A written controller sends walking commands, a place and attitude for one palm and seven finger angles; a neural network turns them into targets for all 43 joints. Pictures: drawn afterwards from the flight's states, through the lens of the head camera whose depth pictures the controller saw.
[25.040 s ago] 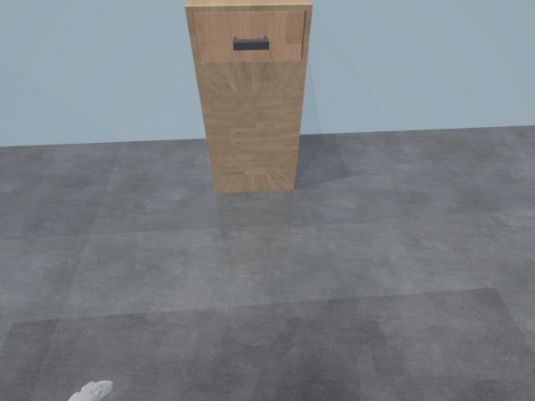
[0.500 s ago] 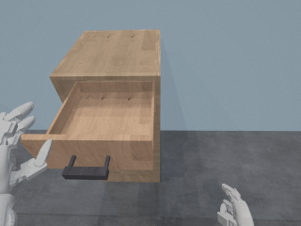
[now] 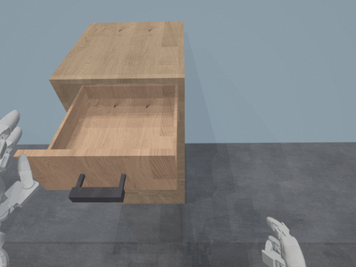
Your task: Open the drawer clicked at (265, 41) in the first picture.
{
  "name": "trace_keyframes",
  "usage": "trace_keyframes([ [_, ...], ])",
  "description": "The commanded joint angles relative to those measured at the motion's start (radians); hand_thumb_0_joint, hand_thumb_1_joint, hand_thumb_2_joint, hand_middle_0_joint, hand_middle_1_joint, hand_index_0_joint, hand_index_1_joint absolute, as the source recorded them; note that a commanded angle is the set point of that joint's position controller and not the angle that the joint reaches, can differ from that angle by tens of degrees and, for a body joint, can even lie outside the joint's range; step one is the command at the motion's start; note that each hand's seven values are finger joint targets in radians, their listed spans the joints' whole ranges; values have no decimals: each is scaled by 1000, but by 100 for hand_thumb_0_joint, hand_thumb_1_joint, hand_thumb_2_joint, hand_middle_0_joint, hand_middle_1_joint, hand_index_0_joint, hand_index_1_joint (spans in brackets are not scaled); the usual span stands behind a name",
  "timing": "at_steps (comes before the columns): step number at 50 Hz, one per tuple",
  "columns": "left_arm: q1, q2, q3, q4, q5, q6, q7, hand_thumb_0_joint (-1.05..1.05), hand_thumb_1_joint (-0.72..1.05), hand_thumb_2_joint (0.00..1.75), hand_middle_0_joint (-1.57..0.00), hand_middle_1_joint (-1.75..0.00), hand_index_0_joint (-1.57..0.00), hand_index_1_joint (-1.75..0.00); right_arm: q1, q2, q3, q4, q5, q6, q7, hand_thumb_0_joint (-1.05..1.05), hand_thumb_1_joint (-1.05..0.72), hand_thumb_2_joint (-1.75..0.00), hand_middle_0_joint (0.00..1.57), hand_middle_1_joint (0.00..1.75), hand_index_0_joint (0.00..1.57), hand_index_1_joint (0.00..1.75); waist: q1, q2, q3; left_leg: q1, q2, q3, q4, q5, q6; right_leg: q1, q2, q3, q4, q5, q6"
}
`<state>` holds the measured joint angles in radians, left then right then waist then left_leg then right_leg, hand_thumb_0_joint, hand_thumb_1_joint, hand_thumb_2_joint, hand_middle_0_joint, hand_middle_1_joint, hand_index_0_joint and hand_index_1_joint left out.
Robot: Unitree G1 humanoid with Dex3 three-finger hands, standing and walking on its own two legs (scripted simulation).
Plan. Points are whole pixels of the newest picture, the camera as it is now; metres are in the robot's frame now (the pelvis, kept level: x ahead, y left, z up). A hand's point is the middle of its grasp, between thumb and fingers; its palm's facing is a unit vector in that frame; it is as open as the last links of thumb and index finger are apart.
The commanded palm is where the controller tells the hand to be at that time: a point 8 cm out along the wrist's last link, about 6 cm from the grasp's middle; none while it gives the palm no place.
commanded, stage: step back with the hand held close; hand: left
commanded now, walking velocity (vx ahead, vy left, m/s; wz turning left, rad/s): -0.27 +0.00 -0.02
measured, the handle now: (100, 186) +0.29 +0.22 +0.01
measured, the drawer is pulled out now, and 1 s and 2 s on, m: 0.28 0.28 0.28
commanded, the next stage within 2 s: stop stepping back and stand still in 0.98 s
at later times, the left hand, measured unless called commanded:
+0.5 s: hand (6, 222) +0.14 +0.26 +0.18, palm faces +0.36 -0.82 -0.45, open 7.4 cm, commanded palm +0.07 +0.30 +0.20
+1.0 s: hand out of the picture -0.01 +0.27 +0.18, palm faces +0.36 -0.82 -0.45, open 7.4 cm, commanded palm -0.08 +0.30 +0.20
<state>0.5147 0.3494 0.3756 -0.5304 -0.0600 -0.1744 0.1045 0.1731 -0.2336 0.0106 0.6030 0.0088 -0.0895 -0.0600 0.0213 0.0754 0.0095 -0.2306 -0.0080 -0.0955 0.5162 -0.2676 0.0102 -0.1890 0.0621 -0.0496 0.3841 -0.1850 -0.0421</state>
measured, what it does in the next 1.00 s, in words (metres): walks backwards: right foot, then left foot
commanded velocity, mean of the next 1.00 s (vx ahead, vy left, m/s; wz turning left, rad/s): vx -0.32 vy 0.00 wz -0.03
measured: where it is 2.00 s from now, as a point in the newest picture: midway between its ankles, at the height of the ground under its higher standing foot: outside the picture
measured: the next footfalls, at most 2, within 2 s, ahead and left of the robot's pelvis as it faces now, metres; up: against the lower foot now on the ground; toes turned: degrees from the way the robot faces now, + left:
right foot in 0.38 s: -0.02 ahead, -0.08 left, +0.00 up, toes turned -1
left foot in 0.64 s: -0.06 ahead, +0.14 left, +0.00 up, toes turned +0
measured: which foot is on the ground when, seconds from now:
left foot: down 0.00-0.46, up 0.48-0.62, down 0.64-1.00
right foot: down 0.00-0.26, up 0.28-0.36, down 0.38-0.66, up 0.68-1.00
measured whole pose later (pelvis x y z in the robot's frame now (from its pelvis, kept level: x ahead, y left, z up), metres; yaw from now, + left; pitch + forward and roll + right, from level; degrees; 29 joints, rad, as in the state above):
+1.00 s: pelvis -0.22 +0.03 -0.01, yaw -2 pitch +3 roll -1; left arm 0.59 0.42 0.43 -0.64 -0.09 -0.13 0.15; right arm 0.14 -0.14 0.03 0.60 -0.02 -0.12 -0.03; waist 0.00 0.01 -0.02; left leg -0.45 0.03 0.02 0.41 -0.02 0.02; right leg -0.27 0.05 -0.03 0.70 -0.46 0.01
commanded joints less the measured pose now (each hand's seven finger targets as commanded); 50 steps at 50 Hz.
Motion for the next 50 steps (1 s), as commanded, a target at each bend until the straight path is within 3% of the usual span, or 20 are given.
trace_keyframes([
  [1, 79, 171, 108, -211, -1, -64, 22, 0, 90, 90, -20, -30, -20, -30, -97, -93, -52, -171, 6, -21, -10, 0, -90, -90, 20, 30, 20, 30, -12, -118, -153, 6, 7, 38, 35, 107, 13, -27, -231, 148, -90, 109, -27],
  [5, 114, 206, 147, -305, -1, -67, 36, 0, 90, 90, -20, -30, -20, -30, -106, -105, -63, -200, -1, 1, -25, 0, -90, -90, 20, 30, 20, 30, -12, -40, -194, -13, 65, -18, -59, 407, 14, 32, -137, 63, 47, 247, 21],
  [7, 113, 223, 159, -342, 0, -64, 39, 0, 90, 90, -20, -30, -20, -30, -109, -109, -64, -214, 1, 7, -28, 0, -90, -90, 20, 30, 20, 30, -6, 5, -208, -63, 97, -48, -87, 457, 25, 76, -101, 51, 112, 260, 35],
  [13, 119, 224, 171, -385, 9, -68, 44, 0, 90, 90, -20, -30, -20, -30, -82, -121, -68, -217, -19, -26, -23, 0, -90, -90, 20, 30, 20, 30, 2, 131, -197, -171, 191, -111, -181, 435, 66, 61, -51, 41, 317, -68, 46],
  [17, 91, 195, 164, -318, 16, -68, 46, 0, 90, 90, -20, -30, -20, -30, -57, -118, -65, -195, -27, -42, -8, 0, -90, -90, 20, 30, 20, 30, -11, 47, -110, -248, 218, -125, -163, 338, 96, 41, -51, 61, 289, -145, 42],
  [20, 70, 187, 144, -275, 9, -64, 43, 0, 90, 90, -20, -30, -20, -30, -71, -123, -58, -184, -14, -34, 0, 0, -90, -90, 20, 30, 20, 30, -30, -61, -115, -189, 145, -72, -35, 325, 50, 3, -109, 116, 100, 125, 19],
  [22, 59, 200, 142, -233, 2, -67, 44, 0, 90, 90, -20, -30, -20, -30, -74, -107, -53, -175, -5, -16, 5, 0, -90, -90, 20, 30, 20, 30, -42, -158, -180, -122, 50, 34, 121, 280, -3, -28, -258, 238, 14, 442, -37],
  [24, 58, 219, 145, -268, -4, -68, 44, 0, 90, 90, -20, -30, -20, -30, -85, -95, -62, -186, 14, -12, 3, 0, -90, -90, 20, 30, 20, 30, -29, -266, -219, -190, -25, 54, 371, -135, -18, -17, -371, 293, -8, 544, -107],
  [26, 104, 230, 170, -289, 1, -66, 45, 0, 90, 90, -20, -30, -20, -30, -107, -72, -53, -204, 14, -6, -6, 0, -90, -90, 20, 30, 20, 30, -7, -237, -189, -232, -3, 25, 472, -205, -13, -54, -392, 283, -17, 448, -131],
  [28, 92, 250, 194, -326, 12, -58, 49, 0, 90, 90, -20, -30, -20, -30, -134, -67, -32, -224, 4, 7, -12, 0, -90, -90, 20, 30, 20, 30, -18, -189, -162, -183, 22, 52, 316, -177, -21, -97, -332, 229, 12, 473, -110],
  [29, 109, 241, 188, -337, 10, -55, 54, 0, 90, 90, -20, -30, -20, -30, -116, -55, -22, -211, 3, 17, -21, 0, -90, -90, 20, 30, 20, 30, -27, -167, -145, -155, 24, 68, 164, -120, -22, -77, -284, 158, 42, 460, -79],
  [31, 117, 228, 169, -375, 0, -54, 60, 0, 90, 90, -20, -30, -20, -30, -94, -78, -28, -195, 1, 17, -33, 0, -90, -90, 20, 30, 20, 30, -41, 2, -147, -71, 24, 77, -146, 195, -22, -43, -157, 77, 146, 342, 2],
  [32, 104, 237, 170, -424, 1, -64, 62, 0, 90, 90, -20, -30, -20, -30, -100, -106, -45, -202, -5, 3, -33, 0, -90, -90, 20, 30, 20, 30, -20, 176, -168, -79, 170, -85, -188, 449, 22, -61, -72, 31, 253, 127, 53],
  [33, 92, 267, 185, -465, 6, -71, 65, 0, 90, 90, -20, -30, -20, -30, -94, -101, -58, -203, -10, -12, -29, 0, -90, -90, 20, 30, 20, 30, -10, 245, -209, -5, 287, -159, -157, 691, 63, -143, -53, 40, 359, -183, 55],
  [34, 110, 257, 187, -456, 4, -84, 64, 0, 90, 90, -20, -30, -20, -30, -47, -87, -63, -188, -13, -38, -15, 0, -90, -90, 20, 30, 20, 30, -4, 196, -244, 51, 310, -139, -121, 809, 104, -184, -41, 64, 436, -307, 50],
  [35, 99, 249, 174, -469, 8, -89, 56, 0, 90, 90, -20, -30, -20, -30, -36, -89, -61, -187, -35, -55, -12, 0, -90, -90, 20, 30, 20, 30, -21, 227, -232, 25, 310, -186, -142, 835, 111, -215, -24, 56, 539, -366, 53],
  [38, 74, 223, 155, -489, 6, -75, 63, 0, 90, 90, -20, -30, -20, -30, -29, -91, -69, -152, -22, -88, 4, 0, -90, -90, 20, 30, 20, 30, -21, 127, -251, 154, 293, -86, -77, 921, 110, -263, -30, 61, 528, -284, 59],
  [45, 90, 174, 129, -263, -21, -11, 57, 0, 90, 90, -20, -30, -20, -30, -89, -99, -60, -125, -23, -77, 9, 0, -90, -90, 20, 30, 20, 30, -35, 82, -125, -102, 282, -101, -268, 261, 128, -122, -7, 29, 446, -312, 74],
  [48, 86, 213, 153, -304, -27, -10, 56, 0, 90, 90, -20, -30, -20, -30, -124, -108, -56, -140, -25, -72, 12, 0, -90, -90, 20, 30, 20, 30, -19, 115, -136, -207, 247, -71, -323, -18, 102, 18, -1, 0, 268, -272, 49],
  [50, 78, 227, 157, -351, -36, -28, 47, 0, 90, 90, -20, -30, -20, -30, -158, -99, -48, -151, -17, -69, 21, 0, -90, -90, 20, 30, 20, 30, 3, 52, -147, -247, 186, -42, -256, -113, 57, 89, -33, 15, 31, -169, 24],
])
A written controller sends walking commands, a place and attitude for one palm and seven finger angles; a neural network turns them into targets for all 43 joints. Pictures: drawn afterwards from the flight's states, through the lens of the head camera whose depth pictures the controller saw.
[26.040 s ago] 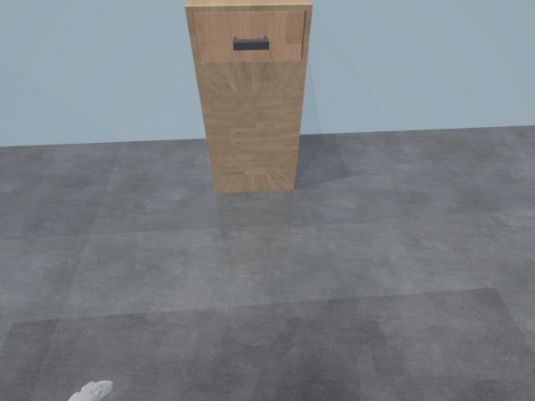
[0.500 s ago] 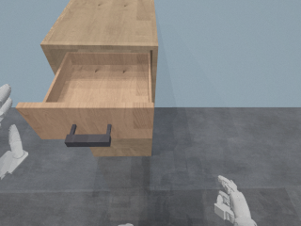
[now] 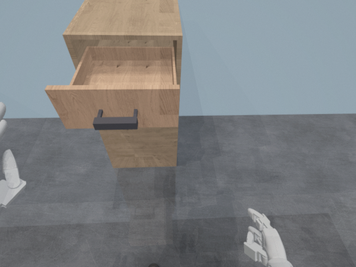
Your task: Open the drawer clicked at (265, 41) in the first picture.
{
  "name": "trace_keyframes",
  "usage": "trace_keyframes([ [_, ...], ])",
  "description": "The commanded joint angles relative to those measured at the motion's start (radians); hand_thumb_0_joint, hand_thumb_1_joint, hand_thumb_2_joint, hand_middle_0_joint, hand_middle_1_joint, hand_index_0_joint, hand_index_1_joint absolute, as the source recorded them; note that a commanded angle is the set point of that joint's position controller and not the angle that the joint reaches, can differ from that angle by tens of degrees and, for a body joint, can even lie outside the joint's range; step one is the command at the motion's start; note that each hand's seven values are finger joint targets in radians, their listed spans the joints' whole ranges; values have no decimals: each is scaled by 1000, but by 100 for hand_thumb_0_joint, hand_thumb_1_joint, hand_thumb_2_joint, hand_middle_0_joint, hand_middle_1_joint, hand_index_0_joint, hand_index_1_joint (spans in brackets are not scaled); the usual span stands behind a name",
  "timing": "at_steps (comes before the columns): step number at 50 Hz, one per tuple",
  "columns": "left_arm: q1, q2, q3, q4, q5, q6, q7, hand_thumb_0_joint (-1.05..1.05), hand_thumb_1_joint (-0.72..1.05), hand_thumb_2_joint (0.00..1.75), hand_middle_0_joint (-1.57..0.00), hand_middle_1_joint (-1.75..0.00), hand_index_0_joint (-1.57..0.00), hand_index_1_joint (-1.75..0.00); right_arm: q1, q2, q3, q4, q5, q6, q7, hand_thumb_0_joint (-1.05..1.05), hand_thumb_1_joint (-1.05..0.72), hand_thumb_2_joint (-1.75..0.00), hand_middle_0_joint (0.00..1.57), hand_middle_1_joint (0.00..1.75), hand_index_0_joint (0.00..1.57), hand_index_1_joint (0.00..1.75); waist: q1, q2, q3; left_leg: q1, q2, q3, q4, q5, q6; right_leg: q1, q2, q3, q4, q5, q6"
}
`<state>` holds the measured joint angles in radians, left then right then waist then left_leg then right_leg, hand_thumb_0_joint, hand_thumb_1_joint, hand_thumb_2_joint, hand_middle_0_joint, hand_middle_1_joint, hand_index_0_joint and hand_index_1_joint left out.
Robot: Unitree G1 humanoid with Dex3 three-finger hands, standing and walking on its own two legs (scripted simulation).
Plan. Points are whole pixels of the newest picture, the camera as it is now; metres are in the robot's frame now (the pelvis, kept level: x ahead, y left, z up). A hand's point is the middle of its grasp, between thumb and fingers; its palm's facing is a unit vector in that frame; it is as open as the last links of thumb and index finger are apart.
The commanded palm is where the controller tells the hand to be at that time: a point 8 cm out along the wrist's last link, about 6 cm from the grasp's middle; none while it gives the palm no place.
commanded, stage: stop stepping back and stand still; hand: left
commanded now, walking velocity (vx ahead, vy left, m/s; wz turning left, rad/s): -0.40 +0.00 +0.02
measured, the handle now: (117, 117) +0.50 +0.21 +0.01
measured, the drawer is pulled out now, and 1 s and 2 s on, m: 0.28 0.28 0.28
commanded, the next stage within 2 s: let the arm hang, fingers relaxed in 0.82 s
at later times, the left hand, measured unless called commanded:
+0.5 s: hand out of the picture +0.05 +0.25 +0.19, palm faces +0.46 -0.79 -0.42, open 7.4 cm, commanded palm -0.01 +0.28 +0.20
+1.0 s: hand out of the picture +0.07 +0.24 +0.10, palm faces +0.31 -0.83 -0.47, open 7.4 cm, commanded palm none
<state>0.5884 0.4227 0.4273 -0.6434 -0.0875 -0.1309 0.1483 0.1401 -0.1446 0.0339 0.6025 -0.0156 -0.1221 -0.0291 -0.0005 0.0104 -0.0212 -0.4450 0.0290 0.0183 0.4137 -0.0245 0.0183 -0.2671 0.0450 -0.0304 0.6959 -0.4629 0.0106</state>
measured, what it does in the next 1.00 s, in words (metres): walks backwards: right foot, then left foot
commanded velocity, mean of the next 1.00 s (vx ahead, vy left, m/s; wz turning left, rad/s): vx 0.14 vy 0.03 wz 0.00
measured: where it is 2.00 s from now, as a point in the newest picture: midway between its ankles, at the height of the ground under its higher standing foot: outside the picture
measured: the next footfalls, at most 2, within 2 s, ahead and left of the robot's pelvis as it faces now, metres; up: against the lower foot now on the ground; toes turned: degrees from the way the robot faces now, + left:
right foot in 0.04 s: -0.06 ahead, -0.10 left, +0.00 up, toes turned -1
left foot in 0.36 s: -0.13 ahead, +0.09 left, +0.00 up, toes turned +5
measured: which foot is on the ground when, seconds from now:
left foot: down 0.00-0.04, up 0.06-0.34, down 0.36-0.68, up 0.70-0.90, down 0.92-1.00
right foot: up 0.00-0.02, down 0.04-0.42, up 0.44-0.64, down 0.66-1.00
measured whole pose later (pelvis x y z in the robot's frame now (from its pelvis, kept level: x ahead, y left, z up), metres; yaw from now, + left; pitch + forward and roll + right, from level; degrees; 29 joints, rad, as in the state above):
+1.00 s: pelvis -0.13 +0.00 -0.01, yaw +5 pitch +1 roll -1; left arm 0.43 0.35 0.24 -0.29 0.03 -0.13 0.08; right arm 0.23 -0.30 -0.06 0.70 -0.02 -0.09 -0.01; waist -0.02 0.04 -0.02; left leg -0.37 0.00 0.01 0.63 -0.28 0.02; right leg -0.40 -0.02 -0.04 0.83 -0.46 0.00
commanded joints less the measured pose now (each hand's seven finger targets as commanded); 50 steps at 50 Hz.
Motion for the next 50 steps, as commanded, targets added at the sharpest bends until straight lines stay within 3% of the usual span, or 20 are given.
trace_keyframes([
  [1, 3, 183, 121, -263, -3, -82, 0, 0, 90, 90, -20, -30, -20, -30, -122, -174, -72, -157, 15, -28, -4, 0, -90, -90, 20, 30, 20, 30, 23, -45, -106, -20, 67, -93, 19, -399, 2, 90, -118, 114, -436, 113, -61],
  [2, 0, 231, 141, -286, 9, -94, 4, 0, 90, 90, -20, -30, -20, -30, -128, -158, -66, -162, 25, -19, -1, 0, -90, -90, 20, 30, 20, 30, 38, -271, -114, -19, -65, 19, 358, -399, -62, -49, -348, 399, -573, 93, -128],
  [3, -29, 279, 186, -280, 18, -109, 23, 0, 90, 90, -20, -30, -20, -30, -142, -178, -63, -142, 18, -19, -2, 0, -90, -90, 20, 30, 20, 30, 58, -239, -79, -80, -110, -31, 650, -491, -79, -194, -457, 466, -575, 283, -171],
  [4, -41, 222, 135, -261, 26, -115, 28, 0, 90, 90, -20, -30, -20, -30, -110, -162, -60, -121, 15, -24, -5, 0, -90, -90, 20, 30, 20, 30, 42, -194, -148, -109, -89, -71, 770, -498, -69, -103, -434, 308, -468, 545, -164],
  [7, 43, 185, 125, -209, 45, -91, 31, 0, 90, 90, -20, -30, -20, -30, -78, -134, -41, -154, 30, 4, -31, 0, -90, -90, 20, 30, 20, 30, -17, -81, -188, -132, -36, -21, 664, -339, -64, 101, -280, 143, -297, 857, -124],
  [15, -26, 124, 72, -98, 46, -99, 44, 0, 90, 90, -20, -30, -20, -30, 3, -188, -72, -142, 25, -15, -45, 0, -90, -90, 20, 30, 20, 30, -15, -140, -91, 143, -27, 33, 5, -316, 13, 138, -273, 227, -397, 304, -82],
  [20, -5, 158, 89, -216, 51, -131, 41, 0, 90, 90, -20, -30, -20, -30, 21, -217, -85, -164, 19, -42, -39, 0, -90, -90, 20, 30, 20, 30, -23, 166, -91, 268, 153, -179, -58, -109, 94, 14, -70, 44, -134, 288, -21],
  [22, -38, 150, 75, -237, 60, -132, 40, 0, 90, 90, -20, -30, -20, -30, 14, -200, -71, -146, 9, -54, -37, 0, -90, -90, 20, 30, 20, 30, -26, 225, -18, 231, 225, -264, -143, -177, 106, -116, -45, -35, 3, 79, -10],
  [25, -116, 133, 64, -192, 72, -123, 44, 0, 90, 90, -20, -30, -20, -30, 17, -195, -72, -128, 8, -82, -39, 0, -90, -90, 20, 30, 20, 30, -31, 177, 94, 116, 277, -313, -217, -432, 152, -178, -51, -19, 153, 0, -11],
  [31, -100, 108, 56, -42, 61, -106, 32, 0, 90, 90, -20, -30, -20, -30, -4, -200, -64, -106, 12, -59, -40, 0, -90, -90, 20, 30, 20, 30, -17, 95, 62, 25, 182, -125, -60, -357, 82, 90, -31, -79, -204, 124, -13],
  [32, -98, 109, 55, -28, 62, -106, 27, 0, 90, 90, -20, -30, -20, -30, -7, -199, -65, -106, 12, -52, -40, 0, -90, -90, 20, 30, 20, 30, -18, 38, 50, -19, 144, -83, 12, -374, 62, 149, -59, -14, -262, 143, -33],
  [34, -91, 128, 64, -59, 56, -114, 23, 0, 90, 90, -20, -30, -20, -30, -4, -184, -71, -119, 15, -37, -30, 0, -90, -90, 20, 30, 20, 30, -22, -194, -5, -124, 1, 29, 334, -411, 5, 183, -296, 390, -419, 84, -163],
  [35, -120, 156, 87, -101, 56, -130, 27, 0, 90, 90, -20, -30, -20, -30, -17, -178, -75, -119, 16, -34, -23, 0, -90, -90, 20, 30, 20, 30, -7, -214, -31, -141, -15, 19, 495, -472, -6, 193, -389, 484, -468, 99, -220],
  [38, -63, 153, 99, -158, 58, -136, 23, 0, 90, 90, -20, -30, -20, -30, -15, -175, -79, -122, 17, -19, -17, 0, -90, -90, 20, 30, 20, 30, -8, -103, -47, -103, 21, -46, 572, -443, -10, 113, -376, 400, -460, 114, -229],
  [42, -20, 152, 102, -247, 64, -158, 37, 0, 90, 90, -20, -30, -20, -30, -13, -141, -57, -136, 4, -20, -33, 0, -90, -90, 20, 30, 20, 30, -19, -78, -53, 150, 15, 28, 209, -307, -1, -11, -280, 166, -409, 147, -164],
  [44, -1, 151, 103, -260, 55, -160, 45, 0, 90, 90, -20, -30, -20, -30, 3, -155, -62, -130, 0, -31, -49, 0, -90, -90, 20, 30, 20, 30, -24, 38, -46, 243, -11, 34, 31, -235, -2, -15, -204, 90, -324, 97, -107],
  [45, 5, 139, 97, -270, 50, -163, 46, 0, 90, 90, -20, -30, -20, -30, 4, -178, -73, -140, -3, -38, -54, 0, -90, -90, 20, 30, 20, 30, -18, 145, -30, 229, 57, -84, -62, -273, 28, -19, -150, 70, -222, 107, -69],
  [46, -78, -137, -349, 659, 152, 35, -117, 0, 90, 90, -20, -30, -20, -30, 64, -341, -128, 113, -9, -56, 51, 0, -90, -90, 20, 30, 20, 30, -80, 275, 59, 175, 185, -243, 67, -32, 85, -278, -132, -49, 78, 172, 0],
  [47, -87, -134, -321, 673, 134, 121, -129, 0, 90, 90, -20, -30, -20, -30, 116, -284, -123, 76, -4, 17, 50, 0, -90, -90, 20, 30, 20, 30, -64, 266, 0, 191, 253, -324, 24, 183, 159, -288, -74, -4, 211, -71, 10],
  [50, -202, -140, -348, 701, 135, 140, -130, 0, 90, 90, -20, -30, -20, -30, 119, -264, -106, 41, -30, 33, 22, 0, -90, -90, 20, 30, 20, 30, -57, -8, -69, 200, 253, -350, 67, 407, 192, -263, -63, 59, 315, -130, 13],
])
